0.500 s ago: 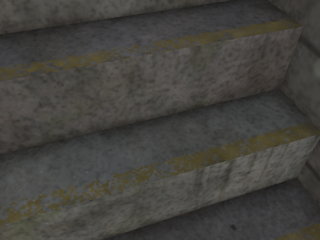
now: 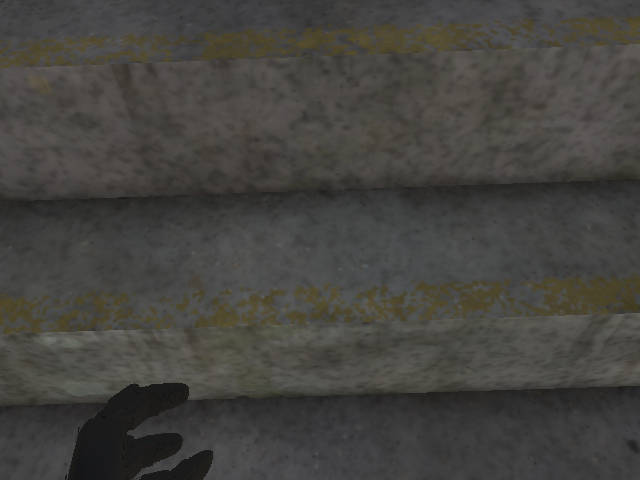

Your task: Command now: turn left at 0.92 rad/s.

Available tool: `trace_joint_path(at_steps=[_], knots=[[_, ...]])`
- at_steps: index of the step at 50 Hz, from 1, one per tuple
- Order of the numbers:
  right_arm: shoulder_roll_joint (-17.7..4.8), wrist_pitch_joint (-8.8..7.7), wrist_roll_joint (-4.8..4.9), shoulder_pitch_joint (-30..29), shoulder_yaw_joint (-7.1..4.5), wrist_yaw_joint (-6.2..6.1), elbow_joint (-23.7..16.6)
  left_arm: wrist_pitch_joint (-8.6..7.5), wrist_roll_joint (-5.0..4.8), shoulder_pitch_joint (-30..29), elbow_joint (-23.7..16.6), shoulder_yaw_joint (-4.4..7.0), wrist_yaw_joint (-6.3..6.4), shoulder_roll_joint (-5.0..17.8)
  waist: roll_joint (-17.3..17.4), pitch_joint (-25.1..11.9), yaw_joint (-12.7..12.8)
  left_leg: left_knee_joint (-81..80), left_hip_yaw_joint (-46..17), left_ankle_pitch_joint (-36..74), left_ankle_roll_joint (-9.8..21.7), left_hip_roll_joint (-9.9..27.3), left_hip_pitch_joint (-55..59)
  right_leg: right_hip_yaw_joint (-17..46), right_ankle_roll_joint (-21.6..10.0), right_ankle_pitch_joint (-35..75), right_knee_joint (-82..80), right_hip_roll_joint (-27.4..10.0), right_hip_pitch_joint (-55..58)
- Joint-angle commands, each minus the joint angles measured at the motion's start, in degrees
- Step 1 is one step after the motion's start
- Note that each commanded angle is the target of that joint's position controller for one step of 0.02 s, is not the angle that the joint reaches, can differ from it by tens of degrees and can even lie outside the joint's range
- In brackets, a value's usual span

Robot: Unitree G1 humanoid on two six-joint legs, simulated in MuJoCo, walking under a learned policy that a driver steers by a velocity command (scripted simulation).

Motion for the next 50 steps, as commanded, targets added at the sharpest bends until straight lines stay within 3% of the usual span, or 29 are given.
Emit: trace_joint_path(at_steps=[1, 7, 9, 11, 12, 13, 14, 15, 16, 17, 19, 20, 21, 22, 24, 26, 27, 28, 29, 30, 32, 34, 38, 40, 43, 47, 48, 49, 50], knots=[[-4.19, 1.31, -1.60, 1.78, -1.42, 2.30, -4.65, -3.11, -0.32, -6.88, -3.29, 0.65, 0.49, 3.60, -5.14, -6.55, -5.21, 11.13, 0.73, 14.21, 0.24, 5.97, -1.22, 11.16, -9.48, 13.44, -14.77, -12.47, -1.45], [-1.84, 1.89, 1.90, -1.65, -1.11, 2.51, -6.71, -4.84, 0.27, -6.91, 0.65, 2.92, -3.20, 10.97, -14.39, -5.20, -7.00, -12.65, 4.91, 16.62, 5.85, 13.23, 4.46, 5.60, -5.55, 9.23, -13.16, -17.55, -0.73], [-1.07, 0.21, 2.07, -3.42, -0.50, 3.53, -8.51, -2.81, 0.95, -2.24, 1.37, 3.79, -3.06, 11.63, -15.47, -6.61, -5.19, -38.87, 7.40, 11.45, 8.34, 16.84, 11.17, 0.88, -2.67, 10.69, -8.25, -16.99, 4.98], [-3.16, -4.22, 0.89, 0.65, -1.00, 5.35, -5.94, 0.68, 0.44, 1.56, 2.45, 3.66, -3.60, 9.32, -2.78, -5.84, -5.03, -72.98, 11.71, 23.14, 9.49, 14.51, 14.96, -6.77, -1.01, 14.03, 12.21, -11.32, 16.48], [-1.20, -7.05, 0.40, 13.61, -0.53, 6.57, -1.76, 1.59, -0.44, -5.41, 1.57, 4.30, -3.16, 10.13, -1.40, -5.86, -13.58, -98.30, 10.15, 40.06, 8.55, 15.66, 19.14, -9.17, -0.95, 17.36, 26.74, -8.15, 23.67], [-1.51, -7.08, 0.71, 25.37, -0.61, 6.97, 7.29, 1.31, -1.07, -14.44, -2.02, 3.74, -1.69, 5.08, 4.35, -4.20, -18.05, -110.76, 8.57, 51.27, 8.75, 17.32, 27.56, -9.27, -2.76, 12.78, 41.86, -6.31, 21.65], [0.76, -6.87, 2.07, 23.12, 1.11, 6.99, 11.36, 1.19, -2.14, -14.02, -1.86, 2.13, -2.06, -2.25, 10.55, -0.80, -12.65, -106.81, 6.44, 52.39, 6.94, 16.51, 26.29, -9.42, -5.38, -8.37, 54.12, -2.18, 13.87], [-1.45, -6.85, 3.88, 22.18, 1.53, 7.04, 12.47, 0.75, -2.73, -12.44, -2.27, 1.35, -2.40, -5.62, 9.83, -2.45, -8.28, -104.46, 2.02, 71.06, 3.64, 17.78, 28.33, -7.45, -5.34, -8.76, 65.33, 0.17, 8.65], [-9.18, -7.24, 2.99, 25.41, -0.20, 6.04, 14.05, -0.72, -1.95, -13.71, -5.74, 1.85, -4.08, -1.83, 16.01, -3.90, -5.97, -74.07, -0.79, 115.35, -3.70, 15.67, 46.30, -7.12, -2.02, -18.21, 71.16, 4.43, -20.11], [-13.56, -5.63, 1.36, 29.01, -2.55, 6.52, 19.53, -5.11, -2.01, -24.90, -10.54, -0.31, -6.81, -6.09, 22.82, -12.07, -5.47, -66.97, -7.12, 131.95, -2.09, 16.40, 55.12, -9.12, 5.27, -20.29, 76.96, 5.58, -29.73], [-5.90, -3.70, 2.49, 35.42, -1.26, 3.62, 21.98, -8.20, -1.40, -32.86, -10.13, -3.27, -7.79, -9.88, 16.43, -21.34, -12.22, -67.55, -13.65, 95.94, 1.97, 12.80, 58.03, -6.59, 11.26, -19.30, 67.99, 1.45, -35.55], [-4.53, -4.23, 4.48, 34.50, -0.91, 1.79, 21.98, -7.53, -1.23, -31.47, -10.45, -3.99, -8.21, -11.43, 16.14, -24.14, -10.00, -74.86, -23.02, 78.61, 5.19, 15.48, 60.55, -5.15, 13.69, -18.64, 63.31, 1.72, -36.82], [1.14, -5.16, 5.13, 39.05, 0.26, 1.12, 24.73, -7.26, 1.17, -39.70, -11.15, -5.29, -8.87, -12.36, 14.28, -20.13, -14.33, -84.33, -22.38, 71.36, 1.31, 13.53, 53.15, -9.27, 13.06, -20.64, 55.51, 4.45, -31.29], [1.82, -6.26, 4.73, 42.52, 0.59, 0.61, 26.11, -6.16, 0.85, -41.83, -11.45, -5.48, -8.93, -14.48, 15.32, -21.21, -13.90, -86.25, -25.89, 74.54, 2.85, 14.50, 55.88, -9.88, 14.29, -24.43, 52.21, 6.66, -28.46], [-1.46, -6.09, 5.72, 28.76, 0.56, -1.12, 22.82, -4.95, -2.76, -30.96, -9.37, -5.29, -7.98, -14.16, 5.74, -26.85, -1.80, -85.45, -40.62, 49.14, 13.10, 26.88, 68.02, 2.96, 11.98, -16.29, 45.89, 4.00, -33.57], [-3.84, -5.62, 5.25, 19.27, 0.14, -2.56, 21.16, -4.63, -3.30, -21.21, -3.74, -4.23, -6.99, -10.42, 1.69, -25.13, 5.27, -85.75, -43.16, 25.74, 15.54, 32.91, 68.89, 13.81, 6.53, -0.45, 45.91, 2.07, -35.56], [-1.70, -6.03, 5.00, 17.35, 0.75, -2.29, 19.49, -5.09, -3.71, -18.74, -0.12, -2.89, -7.43, -5.83, -0.57, -22.13, 5.40, -85.69, -40.15, 22.54, 15.42, 30.49, 66.58, 11.02, 4.94, 8.73, 43.68, 4.17, -33.91], [1.56, -6.07, 4.43, 20.27, 1.44, -1.91, 20.42, -5.18, -3.41, -21.21, 1.18, -2.50, -7.67, -6.10, 1.48, -18.66, 3.68, -87.64, -37.15, 22.62, 15.63, 28.96, 62.68, 8.40, 3.52, 12.52, 45.07, 5.98, -32.64], [3.89, -9.60, 3.65, 23.49, -0.41, 0.49, 19.07, -3.18, 0.96, -20.42, 4.03, -0.81, -6.82, -2.27, 9.43, -12.48, -2.01, -89.27, -30.54, 23.45, 21.55, 24.39, 60.42, -1.52, -1.86, 11.36, 53.54, 8.42, -38.61], [6.26, -10.82, 3.70, 27.56, -0.50, 1.46, 19.91, -2.43, 2.19, -24.08, 3.27, -0.24, -6.17, -2.69, 10.76, -9.30, -3.91, -88.43, -30.24, 22.81, 23.60, 23.92, 59.59, -1.03, -3.44, 9.33, 57.76, 8.14, -40.72], [9.89, -10.58, 3.33, 33.07, -0.69, 1.03, 20.74, -1.85, 0.67, -30.04, -0.72, -0.59, -5.57, -6.38, 8.70, -4.81, -6.18, -85.37, -30.09, 20.34, 24.73, 24.51, 56.89, 2.48, -5.25, 5.55, 65.75, 7.69, -47.04], [9.22, -9.40, 3.16, 31.86, -0.48, -0.37, 18.61, -2.05, -1.28, -30.22, -2.30, -1.60, -6.50, -9.51, 2.27, -3.17, -5.25, -86.10, -29.54, 7.70, 23.83, 25.65, 52.04, 4.28, -5.91, 8.10, 69.56, 6.24, -49.53], [6.21, -10.57, 3.55, 32.44, -0.33, -1.03, 17.77, -0.73, 0.01, -28.28, -1.21, -1.11, -6.10, -9.33, -3.52, -0.24, -6.35, -88.38, -23.21, 5.75, 21.24, 25.47, 52.94, 0.57, -6.04, 10.35, 77.91, 6.31, -57.60], [5.98, -10.81, 3.54, 36.37, -0.74, -1.71, 19.81, -1.02, 0.14, -27.18, -1.00, -0.51, -6.55, -7.73, -2.24, -2.03, -7.31, -88.95, -20.94, 10.70, 17.92, 25.12, 61.96, -0.31, -6.11, 8.40, 68.86, 6.50, -59.44], [4.70, -12.13, 3.02, 29.63, -0.85, -1.40, 18.73, -0.27, -0.17, -25.53, -1.53, -0.13, -7.01, -5.53, 4.56, -2.46, -4.81, -94.89, -16.34, 10.02, 18.78, 26.09, 55.01, -0.86, -5.81, 7.25, 65.79, 6.55, -51.17], [7.58, -12.25, 2.75, 26.39, 0.30, 0.86, 21.23, 0.45, -0.63, -30.85, -7.42, -1.85, -4.58, -5.86, 5.18, 0.89, -3.61, -99.30, -4.84, 39.43, 17.48, 24.56, 50.99, -5.59, -8.14, -4.56, 57.09, 5.09, -49.18], [6.69, -12.28, 6.13, 15.49, 1.39, 0.62, 16.40, 0.17, -2.68, -26.05, -5.95, -3.46, -4.68, -4.53, 2.35, -0.59, 0.78, -100.90, 4.46, 71.45, 15.62, 20.89, 33.63, -9.53, -9.92, -14.82, 28.88, 7.75, -22.33], [2.67, -12.05, 7.88, 17.74, 0.93, -0.07, 16.44, 1.36, -3.91, -19.17, -2.72, -2.13, -4.55, -1.69, 4.79, -9.24, 2.24, -94.33, 2.90, 111.55, 17.91, 22.26, 29.81, -15.41, -8.59, -18.58, 26.60, 14.88, -4.62], [2.20, -11.94, 9.12, 27.35, 0.94, -0.44, 18.46, 0.81, -5.84, -21.16, -2.50, -2.24, -4.59, -3.50, 4.61, -18.88, -3.03, -84.11, -2.41, 122.87, 12.33, 22.89, 28.77, -9.22, -10.05, -14.91, 22.17, 14.83, 9.04]])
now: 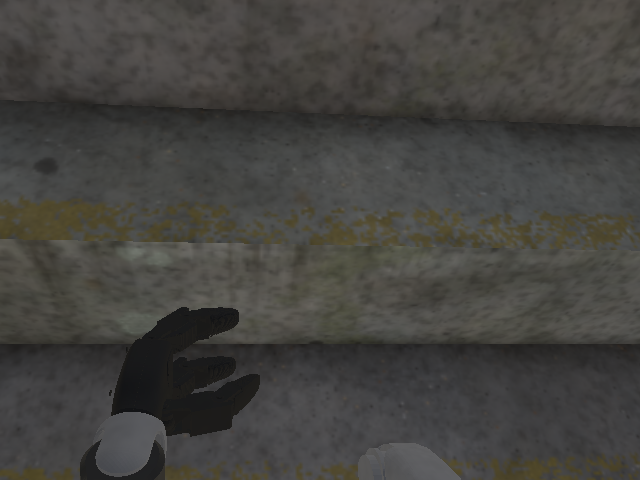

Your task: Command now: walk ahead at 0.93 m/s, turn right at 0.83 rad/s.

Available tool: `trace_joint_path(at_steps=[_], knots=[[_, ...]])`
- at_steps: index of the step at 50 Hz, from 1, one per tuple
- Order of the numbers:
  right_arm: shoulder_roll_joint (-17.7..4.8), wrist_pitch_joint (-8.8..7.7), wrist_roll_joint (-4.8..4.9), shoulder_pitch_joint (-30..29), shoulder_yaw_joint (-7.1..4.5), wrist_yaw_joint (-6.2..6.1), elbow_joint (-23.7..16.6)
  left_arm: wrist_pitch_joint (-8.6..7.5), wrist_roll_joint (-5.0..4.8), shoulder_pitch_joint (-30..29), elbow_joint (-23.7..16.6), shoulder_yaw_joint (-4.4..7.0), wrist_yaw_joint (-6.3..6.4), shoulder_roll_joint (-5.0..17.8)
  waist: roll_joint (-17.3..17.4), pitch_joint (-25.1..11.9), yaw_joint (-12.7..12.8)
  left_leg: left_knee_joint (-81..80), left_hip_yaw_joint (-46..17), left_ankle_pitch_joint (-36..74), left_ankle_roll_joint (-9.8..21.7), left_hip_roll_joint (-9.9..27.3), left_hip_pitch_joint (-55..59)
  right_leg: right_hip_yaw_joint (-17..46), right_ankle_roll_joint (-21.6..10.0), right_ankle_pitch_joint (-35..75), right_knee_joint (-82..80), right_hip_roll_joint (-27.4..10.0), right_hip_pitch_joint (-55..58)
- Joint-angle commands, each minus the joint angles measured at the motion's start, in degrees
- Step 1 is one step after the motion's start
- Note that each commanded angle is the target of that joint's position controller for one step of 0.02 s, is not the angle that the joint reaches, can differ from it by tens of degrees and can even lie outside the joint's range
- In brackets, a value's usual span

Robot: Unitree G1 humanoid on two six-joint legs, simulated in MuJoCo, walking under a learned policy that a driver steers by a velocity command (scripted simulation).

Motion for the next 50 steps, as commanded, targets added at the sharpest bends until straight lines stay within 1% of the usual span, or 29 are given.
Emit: trace_joint_path(at_steps=[1, 2, 3, 4, 5, 6, 7, 9, 11, 14, 16, 19, 20, 22, 23, 24, 25, 26, 27, 28, 29, 30, 31, 33, 39, 42, 45, 48, 50], knots=[[-17.26, -2.34, 5.46, 13.49, -1.84, -0.07, -0.92, 0.52, -2.13, 10.78, -1.25, 0.45, 0.83, 3.71, 11.62, -26.21, 6.18, 26.59, 1.37, 127.18, 4.13, 15.30, -12.98, -1.73, 0.01, -5.89, -14.58, 7.20, 53.01], [-22.90, -3.35, 7.35, 6.72, -3.35, 0.74, -2.92, 1.38, -1.08, 19.04, 1.52, 1.82, 1.01, 8.68, 8.08, -30.75, 10.99, 34.06, 2.87, 126.10, 4.20, 15.88, -10.45, -0.41, -0.13, -5.04, -19.49, 7.93, 55.20], [-25.24, -3.77, 7.11, 0.47, -4.14, 1.56, -5.85, 1.22, -0.06, 26.57, 5.43, 2.73, 0.34, 11.78, 4.06, -32.62, 14.48, 44.76, 3.90, 118.54, 5.02, 15.01, -9.78, 2.76, -0.02, -3.39, -29.34, 9.35, 59.59], [-23.56, -3.63, 4.95, -3.84, -3.72, 1.54, -8.43, 0.84, -0.23, 25.71, 7.14, 3.69, -0.75, 13.45, -2.46, -30.56, 15.46, 59.61, 3.62, 95.33, 3.80, 9.99, -14.00, 7.86, -1.32, -5.28, -40.64, 9.77, 60.78], [-16.94, -1.68, -0.47, -11.67, -2.88, 2.65, -12.69, 1.85, -1.86, 14.78, 10.07, 5.07, 1.02, 14.62, -26.86, -22.13, 12.29, 91.47, 5.30, 5.67, -3.55, -8.45, -43.18, 26.58, -10.93, 6.65, -49.92, -0.55, 62.83], [-6.94, -0.93, -5.49, -23.60, 1.29, 2.78, -20.68, 1.62, 1.90, 8.66, 8.05, 3.19, 2.85, 7.35, -10.39, -13.99, 10.11, 121.05, -5.18, -11.55, -4.44, -10.55, -59.23, 46.96, -15.65, 5.29, -60.14, -6.75, 48.81], [-2.18, -0.45, -5.75, -30.14, 3.11, 2.37, -26.72, 0.71, 4.06, 10.00, 8.62, 2.99, 3.94, 7.58, -6.64, -4.41, 10.78, 134.55, -8.03, -16.99, -6.34, -10.29, -66.82, 53.35, -16.69, 3.22, -63.34, -10.79, 38.78], [-0.08, 1.61, -5.75, -20.89, 4.63, 1.79, -28.72, -2.55, 5.96, 12.42, 13.16, 2.86, 3.60, 6.19, 5.56, 3.93, 0.51, 134.93, -8.05, -14.58, -5.07, -6.62, -66.62, 48.17, -8.50, -0.04, -68.51, -10.97, 26.55], [-4.79, 4.06, -4.69, -13.00, 3.64, 0.24, -25.42, -5.36, 4.71, 10.53, 12.83, 3.06, 2.01, 8.17, 9.10, 5.94, -4.33, 131.69, -2.63, -11.35, -6.67, -5.39, -61.14, 40.15, -6.18, 4.36, -72.80, -10.85, 19.93], [-8.11, 7.43, -1.67, -16.23, 2.88, -1.56, -24.73, -7.77, 2.74, 10.53, 12.19, 3.54, 1.93, 9.31, 4.24, 8.36, -3.17, 130.43, 5.96, -3.15, -8.90, -4.04, -54.74, 33.02, -10.15, 14.47, -72.89, -11.26, 11.85], [-6.97, 7.84, -1.94, -20.63, 3.20, -1.69, -26.83, -8.08, 2.86, 13.91, 11.66, 3.43, 2.73, 9.66, 3.13, 6.27, -0.61, 128.69, 4.43, -0.94, -8.76, -2.81, -55.04, 34.54, -10.34, 19.08, -70.26, -9.42, 18.44], [-7.03, 8.32, -2.80, -18.97, 4.02, 0.72, -26.23, -5.50, 2.92, 13.70, 9.10, 3.95, 4.56, 9.89, 3.05, 1.88, -0.54, 92.24, 7.06, 4.06, -7.42, -1.13, -46.91, 29.52, -5.67, 27.28, -67.15, -4.39, 29.56], [-7.41, 8.55, -1.87, -17.29, 4.26, 1.43, -25.19, -3.84, 2.65, 11.69, 8.23, 4.53, 5.12, 10.38, -0.05, -0.97, -1.44, 73.50, 9.84, 0.52, -5.94, -2.65, -33.69, 26.58, -2.94, 31.25, -68.60, -2.46, 27.95], [-9.29, 10.05, -0.75, -12.19, 2.71, 0.68, -25.05, -2.54, 5.89, 17.83, 7.70, 6.21, 5.57, 13.11, -10.73, -6.84, -0.90, 51.55, 12.62, -20.77, -2.80, -6.32, -21.76, 34.65, -1.85, 31.35, -66.38, -5.49, 37.21], [-11.14, 9.88, -7.83, -16.91, 4.02, 0.63, -23.86, -2.85, -1.52, 18.62, 2.87, 3.23, 1.32, 10.25, -7.24, -14.13, 4.49, 46.52, 4.60, -21.89, 0.87, -7.92, -4.50, 25.69, 9.52, 43.88, -64.70, 5.33, 24.21], [-12.93, 9.71, -8.16, -21.48, 2.76, 0.10, -25.22, -3.96, -2.39, 23.01, 4.69, 2.93, -0.39, 10.03, 7.82, -20.42, 5.58, 42.85, -14.00, -19.62, 10.00, 1.62, -2.01, 15.85, 14.79, 46.45, -50.99, 6.96, 27.06], [-4.48, 10.53, -4.81, -14.36, 4.07, -0.07, -26.15, -3.69, -3.07, 15.86, 5.16, 2.36, 0.21, 11.36, 10.98, -20.44, -5.40, 41.60, -9.41, 2.24, 8.09, 0.60, -5.87, 19.47, 14.99, 27.38, -38.16, 4.37, 33.44], [-4.22, 11.77, -4.04, -6.81, 4.14, -0.55, -22.74, -4.23, -3.58, 8.32, 2.49, 1.55, -0.01, 8.43, 3.85, -13.44, -7.12, 33.54, -3.20, 11.51, 4.74, -0.98, -8.60, 21.07, 12.49, 18.68, -28.26, 4.55, 32.94], [-8.73, 13.20, -4.79, -4.82, 2.85, -0.69, -18.80, -5.57, -2.59, 2.69, -1.55, -0.12, -0.66, 4.27, 1.62, -6.25, -4.29, 32.66, -3.39, 34.64, 3.22, 2.52, -7.59, 17.77, 11.05, 14.71, -19.83, 4.65, 25.30], [-11.16, 12.54, -4.81, -5.89, 2.43, -1.68, -19.61, -6.66, -1.99, 11.56, 0.58, 0.07, -2.26, 5.52, 1.27, -9.95, 1.64, 40.76, -11.74, 57.14, 8.13, 9.86, 7.60, 20.90, 13.73, 6.34, -8.88, 6.79, 12.09], [-11.09, 11.79, -4.24, -9.18, 2.26, -2.31, -22.86, -6.18, -2.45, 19.77, 3.36, 0.57, -2.76, 8.81, -3.38, -12.26, 5.57, 41.63, -18.30, 45.65, 12.05, 14.51, 6.87, 27.96, 14.81, 6.36, -8.08, 1.33, 9.33], [-11.83, 11.11, -3.95, -13.80, 2.10, -1.68, -26.33, -6.02, -3.01, 22.79, 4.04, 0.65, -3.10, 11.57, -5.61, -12.97, 6.71, 41.53, -24.20, 15.30, 14.52, 13.33, -1.79, 27.51, 15.98, 14.79, -8.24, -1.82, 10.67], [-11.23, 10.38, -4.19, -14.92, 2.04, -1.53, -27.49, -4.90, -3.18, 20.16, 3.77, 0.70, -2.53, 11.27, -6.81, -11.01, 5.81, 38.31, -26.47, -8.39, 12.13, 12.65, -9.15, 30.24, 16.49, 22.17, -5.17, -4.06, 12.57], [-10.96, 9.39, -2.43, -15.01, 2.94, -1.58, -27.62, -3.60, -2.77, 16.52, -0.08, -0.10, -1.83, 10.14, -4.38, -2.72, 5.80, 32.60, -24.87, -27.39, 10.93, 10.35, -19.07, 27.97, 18.26, 27.13, -9.90, -3.96, 13.88], [-10.16, 8.86, -3.65, -11.71, 3.28, -0.76, -26.51, -3.74, -3.42, 21.06, 2.85, 0.05, -1.36, 9.69, 0.48, -0.89, 4.00, 40.60, -17.32, -25.30, 9.17, 8.68, -29.23, 21.83, 16.79, 43.23, -12.68, -6.89, 24.11], [-9.74, 8.55, -3.45, -13.99, 3.62, 0.04, -25.69, -3.01, -3.12, 24.71, 5.20, 0.32, -1.26, 8.70, 5.21, -1.27, 5.01, 46.02, -12.98, -28.81, 6.69, 7.30, -35.64, 18.91, 14.34, 45.75, -17.19, -7.39, 31.00], [-9.89, 8.10, -1.77, -15.38, 2.36, -0.20, -23.22, -1.50, -2.25, 28.09, 7.93, 0.31, -1.43, 7.41, 8.99, -0.80, 6.23, 57.00, -3.19, -30.05, 1.15, 3.15, -40.95, 14.06, 9.85, 47.20, -49.63, -10.08, 44.99], [-9.89, 8.33, -1.70, -18.60, 2.08, -0.87, -26.44, -0.93, 0.11, 24.38, 11.38, -0.22, -2.50, 5.77, 6.16, 2.02, 3.55, 66.53, -0.63, -40.68, 0.56, 2.29, -47.73, 3.45, 5.17, 57.47, -77.83, -9.17, 55.17], [-3.98, 8.69, -2.66, -18.70, 3.26, -0.50, -27.51, -0.83, 0.45, 25.97, 14.00, -0.92, -1.39, 4.42, -2.27, 3.15, 1.59, 84.06, 0.68, -37.97, -2.37, -0.54, -52.83, 9.21, 4.01, 66.83, -92.45, -15.09, 59.28]])
Over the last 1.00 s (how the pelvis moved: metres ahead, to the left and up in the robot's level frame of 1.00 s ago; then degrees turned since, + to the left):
-0.03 0.18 -0.14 -3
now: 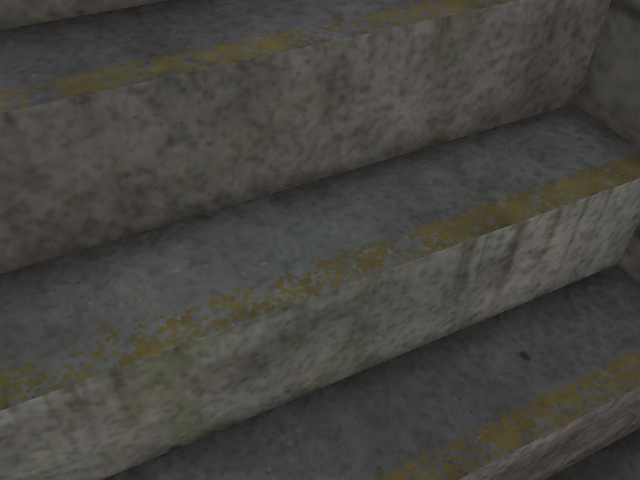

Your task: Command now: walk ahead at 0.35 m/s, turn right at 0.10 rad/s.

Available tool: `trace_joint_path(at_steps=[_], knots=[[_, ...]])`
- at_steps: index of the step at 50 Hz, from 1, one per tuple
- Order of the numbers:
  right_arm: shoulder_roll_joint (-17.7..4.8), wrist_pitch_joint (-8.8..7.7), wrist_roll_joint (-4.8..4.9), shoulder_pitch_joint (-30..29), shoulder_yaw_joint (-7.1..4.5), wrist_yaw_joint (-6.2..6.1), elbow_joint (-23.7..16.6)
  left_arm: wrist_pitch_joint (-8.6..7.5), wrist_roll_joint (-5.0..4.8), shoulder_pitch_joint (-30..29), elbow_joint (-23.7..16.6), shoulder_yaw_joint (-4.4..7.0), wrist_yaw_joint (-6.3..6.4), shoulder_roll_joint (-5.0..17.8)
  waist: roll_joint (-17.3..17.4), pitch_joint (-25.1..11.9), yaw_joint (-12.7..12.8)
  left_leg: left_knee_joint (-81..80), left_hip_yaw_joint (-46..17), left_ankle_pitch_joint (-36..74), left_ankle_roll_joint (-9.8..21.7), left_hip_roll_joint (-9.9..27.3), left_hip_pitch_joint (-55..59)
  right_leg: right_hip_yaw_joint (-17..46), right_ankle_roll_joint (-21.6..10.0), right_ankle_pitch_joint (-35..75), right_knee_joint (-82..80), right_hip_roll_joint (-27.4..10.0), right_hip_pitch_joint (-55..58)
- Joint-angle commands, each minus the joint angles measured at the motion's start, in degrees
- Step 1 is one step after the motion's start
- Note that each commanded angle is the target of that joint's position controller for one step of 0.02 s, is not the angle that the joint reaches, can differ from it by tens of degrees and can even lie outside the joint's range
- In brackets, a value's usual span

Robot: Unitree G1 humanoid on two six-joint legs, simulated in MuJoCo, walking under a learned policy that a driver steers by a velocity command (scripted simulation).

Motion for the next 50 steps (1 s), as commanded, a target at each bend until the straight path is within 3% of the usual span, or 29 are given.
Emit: trace_joint_path(at_steps=[1, 2, 3, 4, 5, 7, 8, 9, 11, 17, 24, 27, 28, 29, 30, 31, 32, 33, 34, 35, 37, 39, 40, 42, 43, 44, 45, 47, 50], knots=[[3.90, -3.13, 2.84, -17.21, 1.25, 1.70, -5.54, -2.44, -0.17, 22.32, 8.01, -0.64, 1.58, -3.17, 8.56, -1.01, 13.18, 28.23, 4.53, 1.65, 2.94, 1.97, 4.73, 5.53, -0.44, 17.26, -29.91, -8.40, 2.74], [12.35, -4.03, 2.02, -15.56, 2.57, 4.55, -4.60, -3.38, 1.01, 21.68, 14.13, -2.89, 1.05, -5.13, 3.11, -6.52, 5.40, 53.30, 8.13, -2.04, 3.37, 0.61, -15.05, 6.14, 6.21, 28.98, -7.43, -4.14, 15.03], [14.57, -5.45, 1.26, -3.43, 2.84, 7.48, -2.40, -3.73, 2.52, 19.78, 14.19, -0.59, 0.70, 3.52, -6.54, -10.59, -1.30, 68.11, 8.50, 1.28, 0.31, 0.85, -29.95, 11.02, 13.83, 36.26, 8.13, -1.36, 21.60], [11.46, -5.33, 3.43, 3.49, 2.84, 8.43, -1.64, -2.67, 2.40, 17.49, 12.10, 2.18, 0.79, 11.58, -11.55, -14.52, -3.32, 79.35, 6.44, 9.72, -2.53, -1.65, -40.56, 21.83, 8.25, 14.29, 2.86, -5.33, 28.36], [10.20, -6.33, 2.80, -6.30, 2.92, 8.75, -1.19, -2.56, 3.13, 18.11, 11.65, 1.92, 0.51, 6.87, -1.57, -12.11, 2.47, 80.43, 2.28, 17.73, -1.25, -0.29, -50.44, 20.14, 6.86, -4.99, 4.20, -3.90, 29.38], [12.06, -5.04, 1.99, -17.19, 4.54, 6.99, -5.19, -5.07, 3.13, 7.19, 6.67, 3.12, 2.60, 13.07, -3.89, -8.75, 4.05, 74.88, 3.82, 30.99, -2.51, 4.26, -55.90, 54.92, -1.46, -67.84, -18.71, -15.65, 14.52], [3.58, -3.45, -4.55, -21.11, 0.38, 4.55, -3.06, -8.40, 0.01, 2.49, 7.08, 2.73, 3.22, 0.64, -0.88, 0.83, 2.82, 67.63, 6.87, 42.92, -0.70, 1.98, -47.44, 43.69, 1.24, -66.38, -21.46, -9.28, 5.42], [1.60, -2.03, -4.87, -18.11, -0.61, 3.84, 0.54, -10.50, -0.66, 5.75, 9.25, 2.55, 3.43, -0.04, -4.18, -0.54, 3.76, 63.07, 8.17, 42.98, 1.10, 0.76, -41.11, 41.01, 3.10, -65.33, -20.06, -6.98, 2.77], [1.65, -1.23, -3.01, -15.52, -0.84, 3.47, 4.96, -11.63, -1.77, 13.33, 13.38, 3.11, 3.87, -2.77, -3.13, 0.51, 5.33, 51.62, 9.69, 40.84, 4.23, -1.22, -37.15, 33.61, 6.36, -60.74, -16.91, -2.37, 4.92], [6.05, -0.41, -1.88, -13.70, -0.44, 4.90, 12.25, -10.60, 1.41, 17.22, 18.62, 3.38, 4.99, -7.00, -5.03, 0.33, 5.20, 37.63, 12.34, 40.50, 5.51, -7.67, -31.32, 28.52, 5.95, -53.39, -13.39, 2.90, 3.12], [0.25, 0.31, -0.98, -10.60, -1.98, 2.92, 15.21, -8.75, 2.21, 12.54, 18.06, 3.79, 6.40, -7.48, -4.31, 2.61, 2.84, 16.00, 13.34, 33.09, 3.00, -11.46, -15.50, 27.53, 11.10, -50.87, -18.72, 5.28, -5.75], [-7.29, 0.12, -0.27, 8.77, -3.16, 2.02, 18.96, -7.33, 3.48, -2.14, 13.80, 5.32, 7.28, -4.08, -5.53, 4.60, -7.53, -24.92, 18.74, 20.08, 6.84, -12.19, 23.75, 15.58, 19.63, -45.58, -24.92, 12.05, -27.59], [-9.49, 0.67, 1.34, 12.88, -4.06, 1.39, 20.67, -5.52, 2.99, -4.56, 13.22, 6.32, 7.49, -3.90, 0.65, 8.20, -10.04, -46.57, 19.72, 14.51, 11.26, -10.67, 36.23, 8.77, 19.34, -55.49, -7.39, 18.83, -35.04], [-2.08, 0.72, 2.56, 3.14, -3.01, 0.66, 19.70, -3.00, 1.07, 0.97, 15.49, 5.89, 7.69, -8.26, 30.67, 4.26, -9.46, -52.64, 19.30, 32.77, 14.00, -4.55, 21.91, -2.94, 11.17, -68.06, 57.15, 28.82, -21.13], [1.70, 0.15, 0.50, -18.90, -1.01, 0.74, 14.00, -4.03, 1.00, 0.13, 10.81, 4.51, 7.84, -6.05, 42.09, 3.19, -0.48, -42.00, 15.98, 40.21, 10.08, -0.21, -6.07, 9.02, 4.47, -66.74, 96.00, 20.05, -15.00], [-3.68, -1.79, -3.71, -28.30, -2.85, 0.12, 12.51, -4.44, 0.85, 7.90, 8.10, 4.17, 5.87, -6.81, 22.21, -2.15, 12.27, -38.72, 5.59, 36.40, 7.71, 6.17, -9.84, 23.98, 1.49, -57.17, 104.28, 13.42, -12.18], [-3.96, -4.12, -6.63, -35.09, -3.23, 0.13, 6.63, -3.10, -0.08, 13.59, 7.51, 4.31, 3.87, -8.09, -2.53, -2.09, 18.66, -33.23, -4.51, 27.46, 8.80, 10.92, -7.53, 21.45, 1.74, -42.23, 92.44, 10.87, -17.01], [-3.21, -6.36, -4.30, -32.92, -2.89, 0.25, 5.58, -3.46, 2.85, 11.01, 4.56, 3.87, 1.89, -4.88, -13.37, 0.15, 17.05, -35.26, -5.37, 21.91, 9.88, 13.39, 0.27, 14.58, 1.85, -33.37, 78.83, 8.73, -29.06], [-5.39, -8.40, -2.64, -36.39, -2.74, -0.30, 2.22, -2.79, 3.64, 10.30, 3.37, 3.49, 2.51, -4.78, -8.30, 0.08, 15.43, -36.01, -19.49, 10.17, 19.14, 19.40, -8.65, 8.11, 2.88, -29.11, 77.90, 4.81, -26.59], [-3.07, -9.33, -2.73, -35.04, -1.39, 0.41, 1.98, -2.86, 4.72, 14.19, 4.79, 4.29, 2.51, -1.74, -8.42, -1.87, 16.12, -27.06, -16.13, 3.09, 20.01, 12.57, -12.33, 0.66, 3.96, -18.31, 74.46, 6.67, -19.79], [-1.48, -7.79, -4.95, -26.25, -0.61, 0.39, 3.50, -4.24, 3.28, 12.59, 1.61, 3.50, 0.33, 0.35, 0.57, 0.29, 13.39, -15.46, -0.71, 3.01, 12.40, 2.78, -13.31, -4.85, -0.51, -21.32, 30.22, 4.25, -11.12], [-1.52, -3.79, -4.64, -17.22, -1.57, -1.40, 4.76, -6.67, 1.82, 22.98, 8.25, 1.01, -2.64, -4.97, 2.62, -0.83, 14.31, 7.34, 16.98, 4.41, 6.99, -10.93, -14.00, -20.71, -2.07, -4.82, -11.29, 9.12, 11.20], [0.17, -1.91, -3.24, -13.26, -1.22, -1.74, 4.29, -7.23, -0.67, 16.15, 9.19, -0.85, -2.53, -10.23, -5.30, 1.31, 9.58, 24.31, 14.41, -3.69, 11.86, -12.63, -11.04, -18.13, -1.66, 8.01, -19.76, 6.94, 7.09], [3.74, 0.32, 0.20, -6.86, -1.52, -0.54, 0.22, -7.66, 3.32, -1.16, 3.93, -2.63, -1.13, -10.69, 0.11, 1.56, -4.13, 61.95, 6.78, -1.09, 11.93, -18.83, -8.88, -10.10, -1.68, 18.59, -23.45, 0.38, -0.15], [3.52, -1.31, 3.28, -10.39, -2.19, 0.13, -8.22, -11.98, 11.21, 2.41, 3.28, -0.04, -0.42, 4.71, -1.46, -2.64, -10.34, 75.61, 3.09, -2.32, 7.53, -11.16, -38.23, 4.91, -1.98, 53.31, 6.55, -11.89, 27.12], [1.83, -2.68, 1.26, -6.55, -1.05, 0.01, -6.47, -12.27, 10.44, 4.28, 2.54, 3.01, -0.47, 9.92, 11.81, -8.85, -9.80, 72.84, 1.20, 8.98, 7.56, -7.37, -45.65, 7.41, -1.47, 30.07, 7.92, -16.02, 35.82], [-1.96, -1.11, -1.61, -9.94, -1.53, -1.42, -10.25, -14.10, 7.37, -2.24, -0.96, 8.25, 1.82, 23.05, 0.89, -10.42, -8.29, 75.00, -4.95, 15.62, 4.44, 0.48, -42.41, 25.86, -9.30, -14.60, -12.40, -34.80, 24.25], [-12.83, 0.34, -3.24, -24.53, -5.70, 0.29, -9.54, -16.26, 2.85, -2.38, 0.47, 5.28, 4.58, 12.31, 12.90, 1.67, -1.04, 66.81, -6.21, 25.40, 2.77, 2.01, -44.01, 23.94, -7.97, -43.35, -20.52, -28.80, 18.05], [-9.17, 2.53, -1.67, -24.09, -6.50, 3.24, -7.39, -14.74, 5.17, 1.20, 2.39, 4.09, 6.13, 8.88, 17.88, 6.74, 0.52, 50.49, 3.34, 28.32, 4.94, -1.03, -29.03, 4.67, -3.58, -33.41, -16.23, -18.42, 6.95]])
Over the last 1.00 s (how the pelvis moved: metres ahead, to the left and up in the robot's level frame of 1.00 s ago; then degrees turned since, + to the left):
-0.01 -0.04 0.07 -25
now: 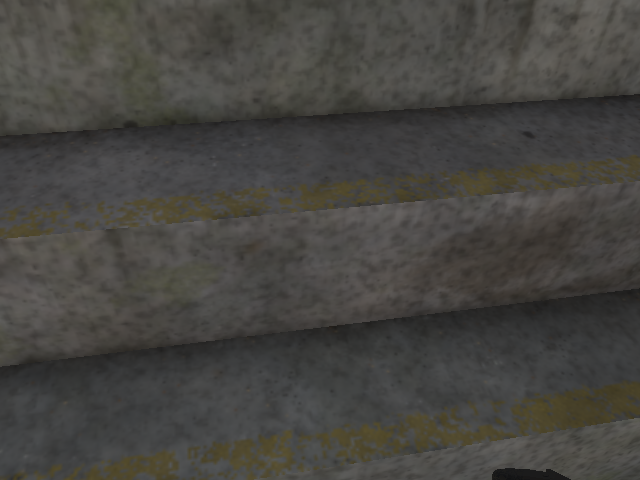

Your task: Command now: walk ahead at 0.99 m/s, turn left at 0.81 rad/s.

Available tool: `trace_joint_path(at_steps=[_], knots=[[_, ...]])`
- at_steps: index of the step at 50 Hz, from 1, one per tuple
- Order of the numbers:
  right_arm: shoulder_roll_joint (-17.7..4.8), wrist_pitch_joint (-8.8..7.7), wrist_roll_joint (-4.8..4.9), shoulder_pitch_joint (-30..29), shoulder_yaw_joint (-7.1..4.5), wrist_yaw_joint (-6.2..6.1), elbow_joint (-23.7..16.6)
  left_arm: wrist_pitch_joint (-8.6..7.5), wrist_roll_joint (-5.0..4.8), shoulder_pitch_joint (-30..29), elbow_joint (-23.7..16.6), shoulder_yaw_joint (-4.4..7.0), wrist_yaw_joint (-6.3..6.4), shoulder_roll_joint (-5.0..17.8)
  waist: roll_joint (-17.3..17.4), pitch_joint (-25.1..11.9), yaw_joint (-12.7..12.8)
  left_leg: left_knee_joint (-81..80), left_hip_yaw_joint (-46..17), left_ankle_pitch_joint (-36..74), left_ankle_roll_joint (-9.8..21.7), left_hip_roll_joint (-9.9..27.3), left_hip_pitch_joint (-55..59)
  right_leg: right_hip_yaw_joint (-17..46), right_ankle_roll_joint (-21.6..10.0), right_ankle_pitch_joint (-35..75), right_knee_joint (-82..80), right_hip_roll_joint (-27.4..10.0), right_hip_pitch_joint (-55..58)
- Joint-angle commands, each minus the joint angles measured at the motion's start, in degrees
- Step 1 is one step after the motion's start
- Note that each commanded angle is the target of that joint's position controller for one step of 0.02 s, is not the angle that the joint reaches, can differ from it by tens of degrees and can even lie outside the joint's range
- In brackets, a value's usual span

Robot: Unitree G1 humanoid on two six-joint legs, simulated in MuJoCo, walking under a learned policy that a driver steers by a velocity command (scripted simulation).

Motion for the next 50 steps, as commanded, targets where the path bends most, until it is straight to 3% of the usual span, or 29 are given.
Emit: trace_joint_path(at_steps=[1, 3, 5, 11, 12, 14, 16, 17, 18, 19, 20, 21, 23, 24, 26, 27, 28, 29, 31, 33, 36, 37, 40, 43, 46, 47, 48, 49, 50], knots=[[-8.46, 0.73, 0.59, -15.52, -4.33, 1.38, -8.46, -1.01, 0.37, -3.73, -5.30, 3.35, 2.54, 12.87, 9.52, 9.20, -1.01, -8.41, 1.66, 6.85, 1.11, 1.97, -10.87, 22.01, -0.77, 13.89, -22.37, -25.45, 1.68], [-7.08, 1.01, 1.09, -11.02, -4.12, 1.17, -7.49, -0.37, 0.51, -4.39, -4.83, 3.48, 1.54, 13.02, 2.90, 8.27, -1.89, -10.24, 1.79, 8.01, 2.40, 2.25, -10.84, 17.60, -0.35, 17.85, -20.62, -24.08, 4.75], [-7.98, 0.55, 0.82, -6.86, -4.73, 0.75, -6.54, 0.41, 0.08, -4.64, -4.93, 3.35, 1.37, 12.47, -0.07, 7.85, -2.72, -14.82, 1.99, 7.85, 3.32, 2.70, -10.28, 14.08, 0.12, 20.45, -19.56, -23.41, 7.31], [-10.86, -0.11, 1.54, 0.03, -6.01, 0.24, -6.44, 3.50, -0.28, -10.33, -7.50, 2.96, 0.15, 13.20, -4.98, 4.54, -7.58, -30.36, 6.15, 2.08, 4.99, 5.37, -0.87, 4.06, -0.42, 37.83, -19.06, -22.43, 11.86], [-11.76, -0.28, 2.11, 2.18, -6.30, 0.10, -6.16, 4.09, -0.55, -14.16, -8.96, 2.75, -0.16, 13.37, -5.25, 3.93, -9.76, -37.83, 7.65, 1.72, 5.55, 5.46, 5.95, 1.06, 0.38, 46.89, -18.54, -21.07, 9.22], [-12.85, -0.62, 3.25, 14.99, -6.62, -1.05, -2.56, 5.04, -1.66, -23.77, -11.94, 2.38, -1.06, 14.64, -7.18, -1.46, -17.61, -50.84, 11.87, 1.05, 9.14, 2.33, 28.52, -4.72, 0.17, 79.63, -10.27, -17.54, 1.51], [-14.50, -1.40, 2.53, 28.99, -7.32, -0.80, -1.19, 5.87, -2.72, -27.63, -13.54, 1.84, -1.85, 12.27, -12.76, -4.09, -21.91, -78.88, 8.17, -0.67, 11.77, 2.80, 38.62, -0.14, -2.92, 79.92, 8.79, -18.58, 4.51], [-15.62, -1.83, 1.63, 33.53, -7.69, -0.67, 0.48, 5.54, -3.88, -30.77, -14.60, 1.45, -3.03, 10.06, -11.20, -5.11, -22.85, -89.16, 9.76, 5.88, 12.14, 1.84, 44.84, 2.86, -2.98, 76.51, 20.52, -19.31, 2.56], [-17.91, -2.91, 3.44, 23.71, -8.78, -1.94, 4.07, 6.87, -4.55, -28.44, -18.32, 1.00, -3.20, 7.99, 5.82, -1.42, -16.48, -98.73, 12.36, 17.43, 14.71, -9.14, 46.37, -0.46, 1.47, 54.48, 37.87, -6.13, -9.15], [-15.14, -2.91, 1.39, 11.50, -7.63, -2.50, 2.02, 6.51, -3.48, -32.47, -24.23, 0.00, -4.30, 5.16, 15.92, 2.35, -9.72, -107.70, -3.78, 19.65, 20.31, -4.69, 42.14, 10.09, 3.14, 8.43, 59.85, -0.93, -25.17], [-13.76, -3.56, -1.23, 4.37, -6.51, -2.45, -0.05, 5.24, -1.97, -33.70, -28.25, -1.34, -4.88, 2.98, 12.59, 2.07, -4.65, -101.53, -10.72, 14.77, 21.16, -1.50, 34.15, 20.96, 4.16, 4.76, 72.42, -1.39, -30.05], [-9.65, -3.70, -2.04, 9.57, -4.96, -1.47, 2.40, 4.15, -3.01, -36.78, -26.39, -2.52, -5.00, 0.50, 5.62, 0.94, -7.21, -96.76, -1.94, 18.36, 18.14, -1.79, 33.84, 21.06, 3.39, 3.40, 77.60, -3.21, -32.46], [-8.69, -6.14, -2.04, 17.23, -3.62, -1.45, 6.75, 2.13, -0.39, -35.19, -27.58, -4.48, -4.55, -2.97, -5.26, -0.80, -3.69, -101.91, -9.90, 16.73, 14.29, -2.29, 31.09, 23.24, 2.45, 14.02, 77.92, -0.16, -34.83], [-9.73, -7.36, -2.17, 17.23, -3.34, -0.84, 7.49, 2.01, 1.49, -31.76, -28.57, -5.15, -4.53, -4.67, -2.90, -1.26, -0.57, -106.95, -20.24, 16.98, 16.53, -0.27, 32.54, 23.19, 2.64, 16.61, 83.39, 1.95, -38.91], [-14.41, -9.34, -1.00, 21.41, -5.15, 0.21, 7.48, 2.56, 3.16, -32.02, -30.86, -4.90, -3.74, -2.42, -2.34, -4.62, -2.51, -111.90, -34.03, 21.62, 22.34, 6.49, 48.48, 25.18, 3.20, 6.58, 96.43, 2.25, -53.34], [-18.41, -10.20, -1.17, 17.60, -7.14, -1.14, 5.24, 2.97, 0.43, -34.63, -34.08, -4.14, -3.70, 1.10, 2.91, -6.09, -2.18, -122.07, -49.67, 10.91, 25.07, 15.83, 51.65, 31.43, 4.25, 3.48, 92.70, 0.19, -56.60], [-16.30, -10.71, -1.10, 15.44, -7.51, -1.62, 5.61, 3.30, -0.87, -41.51, -35.31, -3.20, -3.06, 3.76, -0.88, -3.27, -3.46, -122.78, -51.23, 4.49, 23.28, 16.49, 50.06, 34.77, 4.57, 2.79, 87.54, -2.51, -57.84], [-14.57, -10.60, -0.69, 16.10, -7.51, -1.64, 7.33, 3.89, -1.75, -43.95, -34.23, -2.94, -2.40, 1.58, -3.06, -4.57, -4.82, -121.72, -45.65, 0.25, 21.61, 14.75, 52.36, 31.73, 3.70, 3.80, 90.70, -1.11, -59.23], [-13.00, -11.34, 0.26, 19.94, -7.51, -1.60, 8.91, 4.87, -1.52, -46.26, -34.65, -3.60, -2.10, -1.43, -6.70, -0.07, -6.71, -119.51, -40.05, -3.43, 19.37, 12.95, 53.61, 29.80, 2.57, 4.54, 85.33, -2.87, -62.75], [-12.40, -12.21, -0.21, 25.96, -7.64, -1.39, 11.23, 5.81, -1.47, -47.74, -34.66, -4.06, -1.62, -4.73, -4.08, 0.79, -9.68, -118.09, -38.26, -3.10, 20.08, 13.08, 60.83, 27.37, 1.48, -0.81, 94.15, -1.57, -72.66], [-12.03, -12.65, 0.77, 31.53, -8.17, -1.73, 14.49, 6.44, -0.31, -50.28, -36.30, -4.50, -1.74, -7.81, 2.38, 0.67, -11.08, -119.41, -36.06, 0.34, 18.90, 16.78, 69.02, 30.37, -1.64, -7.66, 106.43, -2.39, -84.90], [-10.64, -12.40, 1.65, 35.57, -7.91, -2.41, 15.80, 6.88, 0.68, -50.95, -35.49, -4.66, -2.28, -7.41, 0.00, -0.53, -12.63, -117.92, -32.54, 6.97, 17.74, 15.81, 78.89, 27.62, -1.99, -7.57, 103.24, -2.73, -88.46], [-11.66, -12.23, 1.67, 34.79, -8.38, -3.34, 16.42, 8.31, -0.35, -44.51, -32.97, -4.50, -3.39, -6.43, 2.39, -9.01, -9.72, -115.53, -26.56, 19.41, 14.74, 18.57, 91.41, 27.73, -2.51, -9.63, 98.69, -2.69, -86.98], [-12.28, -12.79, 1.52, 26.90, -8.18, -2.27, 14.26, 9.61, -0.40, -38.59, -31.62, -4.34, -2.90, -4.58, 2.30, -9.99, -4.51, -119.18, -20.56, 19.48, 12.02, 19.93, 83.49, 28.93, -2.83, -7.55, 86.33, -3.30, -73.69], [-16.28, -13.99, 1.70, 10.87, -8.36, -0.70, 9.96, 11.07, -0.83, -25.65, -29.79, -2.40, -1.23, 0.39, 4.47, -10.68, 4.52, -123.99, -12.16, 27.50, 9.59, 20.94, 65.20, 29.72, -3.16, -5.12, 75.04, -1.83, -50.79], [-16.63, -14.26, 2.08, 8.55, -8.35, -0.07, 8.90, 11.52, -1.46, -25.43, -31.25, -2.11, -0.14, 2.05, 5.91, -7.60, 5.40, -128.16, -10.18, 26.47, 9.01, 20.15, 58.29, 27.12, -3.22, -11.40, 59.07, -2.00, -43.86], [-17.24, -14.11, 2.35, 0.61, -7.93, 0.36, 6.39, 11.93, -2.27, -21.48, -30.77, -2.05, 0.52, 3.45, 4.52, -7.45, 8.45, -127.35, -2.81, 43.02, 7.93, 18.46, 46.89, 24.01, -3.84, -14.63, 43.91, -0.46, -25.72], [-15.70, -12.49, 2.84, 2.41, -7.35, 0.58, 5.37, 10.55, -4.18, -24.22, -29.77, -0.12, 0.35, 8.05, -3.77, -10.45, 6.08, -111.57, 0.99, 70.03, 6.96, 13.81, 49.33, 24.32, -4.55, -13.79, 31.86, 4.18, -16.59], [-19.57, -11.20, 2.18, 2.33, -8.25, 0.94, 3.97, 9.95, -5.72, -16.08, -28.07, 0.54, 0.15, 7.99, -6.09, -16.75, 8.75, -97.06, 1.84, 76.90, 4.07, 14.53, 47.32, 24.71, -4.50, -4.72, 23.17, 5.07, -3.18]])
Over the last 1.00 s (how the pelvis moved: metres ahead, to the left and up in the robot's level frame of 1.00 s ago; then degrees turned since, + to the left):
-0.22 -0.26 -0.37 14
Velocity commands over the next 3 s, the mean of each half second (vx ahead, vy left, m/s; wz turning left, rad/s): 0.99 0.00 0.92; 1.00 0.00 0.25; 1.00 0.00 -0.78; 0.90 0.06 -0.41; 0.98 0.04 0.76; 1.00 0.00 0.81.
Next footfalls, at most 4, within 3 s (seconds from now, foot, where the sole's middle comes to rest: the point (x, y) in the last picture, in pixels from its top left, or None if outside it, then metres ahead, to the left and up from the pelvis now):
0.46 left None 0.02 0.14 -0.74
0.94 right None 0.12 -0.08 -0.52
1.28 left None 0.02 -0.08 -0.75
1.64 right None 0.25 -0.23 -0.51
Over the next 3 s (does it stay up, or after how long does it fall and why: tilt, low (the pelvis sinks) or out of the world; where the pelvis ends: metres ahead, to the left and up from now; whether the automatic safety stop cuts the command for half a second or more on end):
stays up -0.25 -0.17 -0.24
